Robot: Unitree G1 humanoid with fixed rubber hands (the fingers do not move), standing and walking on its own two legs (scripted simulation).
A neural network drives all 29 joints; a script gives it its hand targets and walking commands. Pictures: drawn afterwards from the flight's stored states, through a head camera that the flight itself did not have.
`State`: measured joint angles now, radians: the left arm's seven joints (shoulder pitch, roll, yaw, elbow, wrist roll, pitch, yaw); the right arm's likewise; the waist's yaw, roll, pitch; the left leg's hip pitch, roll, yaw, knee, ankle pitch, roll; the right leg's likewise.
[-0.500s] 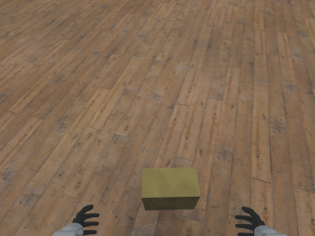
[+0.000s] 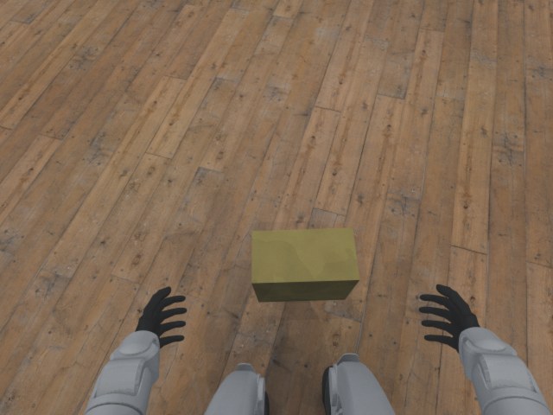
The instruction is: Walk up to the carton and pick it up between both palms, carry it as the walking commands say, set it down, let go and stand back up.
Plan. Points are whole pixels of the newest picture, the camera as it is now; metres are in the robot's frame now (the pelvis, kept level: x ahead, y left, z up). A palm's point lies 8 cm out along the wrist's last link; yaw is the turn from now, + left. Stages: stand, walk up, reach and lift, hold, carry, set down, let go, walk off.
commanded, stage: reach and lift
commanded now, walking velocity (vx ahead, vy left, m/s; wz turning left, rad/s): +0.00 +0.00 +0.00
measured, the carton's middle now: (301, 267) +0.49 -0.03 -0.58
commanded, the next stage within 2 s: none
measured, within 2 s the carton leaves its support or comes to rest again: neither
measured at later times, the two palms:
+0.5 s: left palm (175, 247) +0.39 +0.21 -0.12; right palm (440, 240) +0.41 -0.25 -0.12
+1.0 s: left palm (185, 207) +0.49 +0.22 -0.15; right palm (424, 199) +0.51 -0.25 -0.15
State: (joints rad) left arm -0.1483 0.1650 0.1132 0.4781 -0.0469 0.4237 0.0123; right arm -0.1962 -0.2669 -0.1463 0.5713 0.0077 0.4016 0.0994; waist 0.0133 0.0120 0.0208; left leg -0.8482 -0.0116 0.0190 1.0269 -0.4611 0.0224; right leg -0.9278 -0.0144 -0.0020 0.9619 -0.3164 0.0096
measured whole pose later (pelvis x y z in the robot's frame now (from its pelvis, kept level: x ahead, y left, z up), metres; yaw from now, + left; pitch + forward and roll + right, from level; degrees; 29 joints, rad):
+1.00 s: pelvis -0.02 -0.02 -0.05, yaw +3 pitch +47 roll +1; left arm -1.11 0.34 0.32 0.88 -0.06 0.17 -0.05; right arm -1.15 -0.39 -0.38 0.93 0.01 0.18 0.11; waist 0.00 0.01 -0.08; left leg -1.56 -0.02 -0.02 1.10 -0.37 -0.02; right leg -1.63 -0.01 -0.01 1.04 -0.24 -0.02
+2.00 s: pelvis -0.06 -0.03 -0.31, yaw +5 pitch +43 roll +2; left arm -1.38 0.40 0.19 0.99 -0.16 0.15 0.06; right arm -1.42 -0.49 -0.26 1.08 0.15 0.13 0.00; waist -0.02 0.01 0.25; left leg -2.23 -0.05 -0.01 2.11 -0.63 -0.04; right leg -2.33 0.00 0.01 2.04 -0.46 -0.02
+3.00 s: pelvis -0.07 -0.02 -0.34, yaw +5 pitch +37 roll +0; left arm -1.51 0.35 0.05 1.12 -0.23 0.09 0.12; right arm -1.50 -0.48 -0.11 1.20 0.28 0.05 -0.05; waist -0.04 0.02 0.40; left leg -2.23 -0.05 0.00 2.23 -0.64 -0.02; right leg -2.31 -0.03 0.00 2.16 -0.49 -0.01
